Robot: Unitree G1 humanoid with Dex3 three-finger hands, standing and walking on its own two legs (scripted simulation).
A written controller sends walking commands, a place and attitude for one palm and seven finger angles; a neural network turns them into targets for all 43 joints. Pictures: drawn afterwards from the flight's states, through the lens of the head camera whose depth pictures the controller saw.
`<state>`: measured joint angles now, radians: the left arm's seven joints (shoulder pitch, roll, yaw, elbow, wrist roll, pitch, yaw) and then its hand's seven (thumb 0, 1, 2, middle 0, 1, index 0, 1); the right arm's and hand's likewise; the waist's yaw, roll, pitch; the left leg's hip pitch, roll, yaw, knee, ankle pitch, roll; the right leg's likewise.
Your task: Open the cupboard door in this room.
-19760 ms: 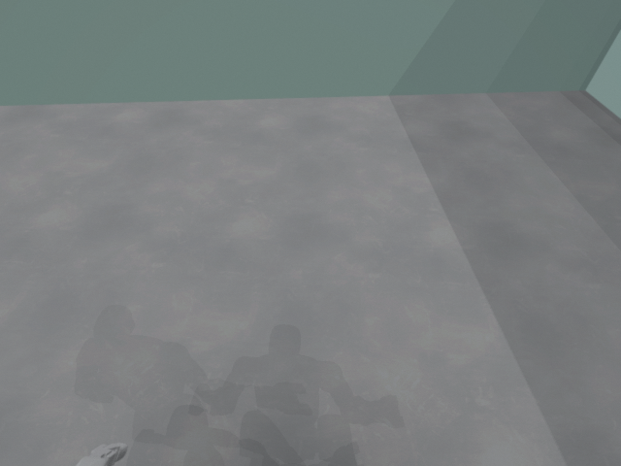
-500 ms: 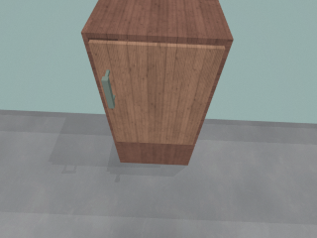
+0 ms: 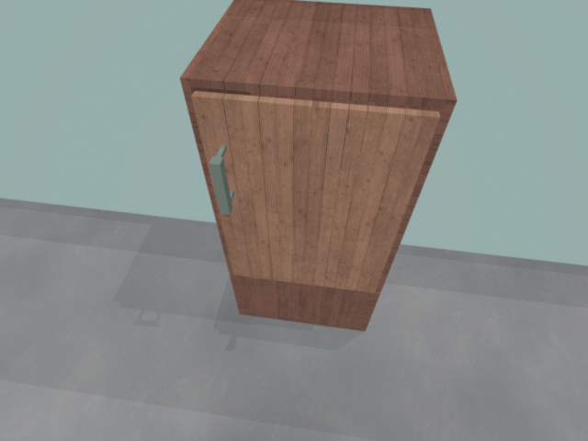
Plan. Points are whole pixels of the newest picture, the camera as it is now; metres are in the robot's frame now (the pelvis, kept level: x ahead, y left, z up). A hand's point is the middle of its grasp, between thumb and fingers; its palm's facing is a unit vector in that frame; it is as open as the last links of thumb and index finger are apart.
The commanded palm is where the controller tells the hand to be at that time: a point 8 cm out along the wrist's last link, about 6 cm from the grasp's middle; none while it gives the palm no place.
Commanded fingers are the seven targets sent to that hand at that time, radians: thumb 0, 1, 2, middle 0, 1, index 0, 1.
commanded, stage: come to a stop and stand still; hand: left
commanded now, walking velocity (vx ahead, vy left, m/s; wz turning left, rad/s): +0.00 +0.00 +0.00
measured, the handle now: (224, 180) +0.58 +0.19 -0.03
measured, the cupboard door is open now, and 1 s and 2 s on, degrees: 0 0 0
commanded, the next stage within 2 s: look again from close up in 0.18 s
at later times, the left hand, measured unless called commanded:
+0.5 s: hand out of the picture +0.02 +0.20 -0.17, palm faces +0.00 -0.98 -0.22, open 7.3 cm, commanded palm none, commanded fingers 0.00 0.90 0.90 -0.20 -0.30 -0.20 -0.30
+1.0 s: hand out of the picture +0.12 +0.22 -0.10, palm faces +0.24 -0.95 -0.20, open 7.3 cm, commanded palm +0.11 +0.26 -0.07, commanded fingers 0.00 0.74 0.83 -0.21 -0.41 -0.21 -0.41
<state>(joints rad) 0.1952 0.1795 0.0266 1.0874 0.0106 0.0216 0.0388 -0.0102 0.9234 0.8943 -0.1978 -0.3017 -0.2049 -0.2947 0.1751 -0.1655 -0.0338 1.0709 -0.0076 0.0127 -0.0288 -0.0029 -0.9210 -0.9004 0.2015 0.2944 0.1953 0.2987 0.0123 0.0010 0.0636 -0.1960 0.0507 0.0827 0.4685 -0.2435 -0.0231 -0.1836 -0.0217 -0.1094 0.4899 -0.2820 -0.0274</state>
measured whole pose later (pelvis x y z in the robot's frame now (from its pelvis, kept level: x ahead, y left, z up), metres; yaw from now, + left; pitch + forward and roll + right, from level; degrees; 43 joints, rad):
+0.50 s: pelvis +0.00 +0.03 +0.00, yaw -1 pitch -2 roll +0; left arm 0.27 0.14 -0.01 1.10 0.01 -0.01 0.04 0.01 0.92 0.89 -0.20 -0.30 -0.21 -0.29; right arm 0.31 -0.16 0.00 1.07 -0.02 -0.01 -0.02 0.00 -0.92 -0.90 0.20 0.29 0.20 0.30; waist -0.02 0.03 0.03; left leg -0.21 0.03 0.10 0.52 -0.28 0.02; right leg -0.19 -0.05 -0.09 0.51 -0.29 0.01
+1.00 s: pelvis +0.00 +0.02 +0.00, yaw +0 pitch +0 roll +0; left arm 0.46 0.18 0.05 0.38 -0.12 0.00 0.10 0.02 0.92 0.88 -0.20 -0.32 -0.21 -0.31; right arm 0.35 -0.19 0.01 0.94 0.04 -0.19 -0.07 0.01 -0.92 -0.90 0.21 0.30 0.20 0.30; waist 0.00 0.00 0.01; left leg -0.24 0.02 0.10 0.52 -0.27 0.01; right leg -0.23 -0.06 -0.09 0.54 -0.31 0.00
